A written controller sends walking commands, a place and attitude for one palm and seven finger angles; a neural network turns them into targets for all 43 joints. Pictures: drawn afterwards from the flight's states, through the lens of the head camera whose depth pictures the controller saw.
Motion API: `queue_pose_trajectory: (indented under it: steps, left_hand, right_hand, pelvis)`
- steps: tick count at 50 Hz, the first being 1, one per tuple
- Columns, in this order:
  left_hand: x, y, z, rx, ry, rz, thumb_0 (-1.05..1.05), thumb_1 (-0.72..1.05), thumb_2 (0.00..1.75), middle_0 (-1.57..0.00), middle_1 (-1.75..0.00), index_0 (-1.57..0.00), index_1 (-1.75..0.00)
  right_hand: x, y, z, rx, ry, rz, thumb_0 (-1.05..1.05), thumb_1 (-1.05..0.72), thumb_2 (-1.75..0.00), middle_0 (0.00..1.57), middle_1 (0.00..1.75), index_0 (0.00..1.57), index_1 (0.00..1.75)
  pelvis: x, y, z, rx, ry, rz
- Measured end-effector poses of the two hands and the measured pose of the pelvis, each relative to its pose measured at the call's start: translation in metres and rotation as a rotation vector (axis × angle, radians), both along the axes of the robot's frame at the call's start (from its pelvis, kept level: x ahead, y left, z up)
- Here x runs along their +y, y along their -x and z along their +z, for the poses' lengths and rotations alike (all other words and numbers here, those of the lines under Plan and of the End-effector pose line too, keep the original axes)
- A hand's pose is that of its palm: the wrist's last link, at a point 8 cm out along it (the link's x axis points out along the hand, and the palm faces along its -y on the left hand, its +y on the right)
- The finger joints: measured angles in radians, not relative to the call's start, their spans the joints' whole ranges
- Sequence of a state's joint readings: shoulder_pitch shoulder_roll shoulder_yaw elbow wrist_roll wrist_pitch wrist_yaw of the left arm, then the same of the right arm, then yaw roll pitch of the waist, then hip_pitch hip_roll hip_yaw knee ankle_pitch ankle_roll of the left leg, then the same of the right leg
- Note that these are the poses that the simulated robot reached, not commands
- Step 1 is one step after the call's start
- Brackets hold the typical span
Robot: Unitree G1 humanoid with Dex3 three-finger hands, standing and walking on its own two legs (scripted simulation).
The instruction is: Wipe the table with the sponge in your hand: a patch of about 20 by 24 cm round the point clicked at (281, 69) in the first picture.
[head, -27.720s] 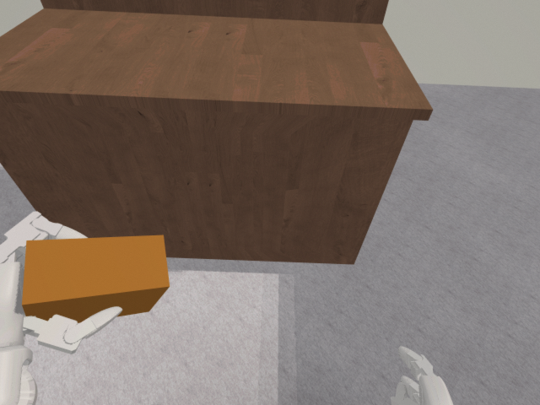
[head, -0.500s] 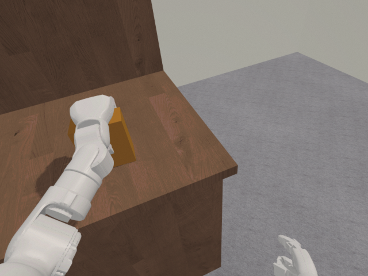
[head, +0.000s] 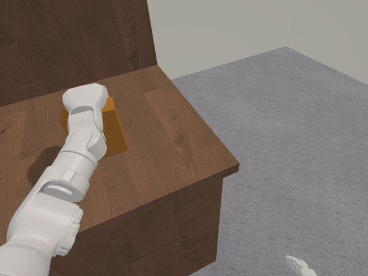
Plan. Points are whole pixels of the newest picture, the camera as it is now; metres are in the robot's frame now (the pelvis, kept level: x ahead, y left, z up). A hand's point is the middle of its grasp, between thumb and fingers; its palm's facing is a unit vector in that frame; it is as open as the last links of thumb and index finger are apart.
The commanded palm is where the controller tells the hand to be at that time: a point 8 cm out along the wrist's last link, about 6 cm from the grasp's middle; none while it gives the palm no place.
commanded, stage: wipe forward along the third lane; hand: left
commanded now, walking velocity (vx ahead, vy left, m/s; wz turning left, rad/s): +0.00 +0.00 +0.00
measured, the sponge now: (99, 136) +0.42 +0.23 +0.11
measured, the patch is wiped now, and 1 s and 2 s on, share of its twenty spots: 1.00 1.00 1.00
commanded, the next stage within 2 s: wipe back along the third lane in 0.18 s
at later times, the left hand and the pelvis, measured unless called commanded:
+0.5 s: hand (86, 112) +0.45 +0.26 +0.16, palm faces +0.04 +0.00 -1.00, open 10.3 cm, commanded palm +0.41 +0.24 +0.19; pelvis +0.02 +0.04 +0.00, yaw -1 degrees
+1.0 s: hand (91, 119) +0.42 +0.23 +0.16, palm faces +0.11 -0.03 -0.99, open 10.3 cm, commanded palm +0.37 +0.21 +0.19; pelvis +0.03 +0.05 +0.00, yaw +1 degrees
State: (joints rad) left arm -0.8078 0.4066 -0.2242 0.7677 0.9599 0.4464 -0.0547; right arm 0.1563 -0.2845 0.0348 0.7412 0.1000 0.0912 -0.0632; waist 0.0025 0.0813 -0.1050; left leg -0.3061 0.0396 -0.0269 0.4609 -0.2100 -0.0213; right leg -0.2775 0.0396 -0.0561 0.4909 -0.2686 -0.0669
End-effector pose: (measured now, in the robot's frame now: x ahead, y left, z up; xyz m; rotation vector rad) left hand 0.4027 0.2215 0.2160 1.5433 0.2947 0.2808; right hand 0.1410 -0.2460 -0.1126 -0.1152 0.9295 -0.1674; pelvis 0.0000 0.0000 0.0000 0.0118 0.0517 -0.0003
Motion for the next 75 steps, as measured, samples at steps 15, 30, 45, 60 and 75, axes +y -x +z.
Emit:
queue_pose_trajectory:
  steps: [15,30,45,60,75]
  left_hand:
    - [0.028,-0.029,0.003,0.019,0.011,0.018,0.01,-0.52,1.04,-0.72,-1.33,-0.73,-1.31]
    - [0.033,-0.015,-0.003,-0.097,-0.001,-0.020,0.00,-0.51,1.04,-0.71,-1.34,-0.72,-1.32]
    - [0.014,0.004,-0.002,-0.114,0.016,0.014,0.00,-0.50,1.04,-0.70,-1.35,-0.71,-1.33]
    - [-0.009,0.032,-0.001,-0.150,0.044,-0.018,0.00,-0.50,1.04,-0.69,-1.36,-0.70,-1.34]
    - [-0.031,0.068,-0.001,-0.182,0.074,-0.055,0.01,-0.49,1.04,-0.68,-1.36,-0.70,-1.34]
  right_hand:
    - [0.010,0.032,-0.005,0.092,0.023,-0.049,0.01,-0.90,-0.90,0.20,0.30,0.20,0.30]
    - [0.042,-0.006,0.001,0.056,-0.022,-0.012,0.02,-0.91,-0.90,0.20,0.30,0.20,0.30]
    - [0.104,-0.122,0.043,-0.184,-0.112,0.194,0.01,-0.91,-0.90,0.20,0.30,0.20,0.30]
    - [0.092,-0.122,0.040,-0.163,-0.125,0.227,0.01,-0.90,-0.90,0.20,0.30,0.20,0.30]
    - [0.052,-0.095,0.038,-0.184,-0.117,0.163,0.02,-0.91,-0.90,0.20,0.30,0.20,0.30]
  pelvis:
    - [0.017,-0.004,0.001,0.036,0.010,-0.010]
    - [0.043,-0.021,0.003,0.026,0.016,-0.010]
    - [0.049,-0.031,0.000,0.006,0.014,0.019]
    - [0.034,-0.029,-0.001,-0.024,0.008,0.018]
    - [0.012,-0.014,-0.002,-0.057,-0.002,-0.005]
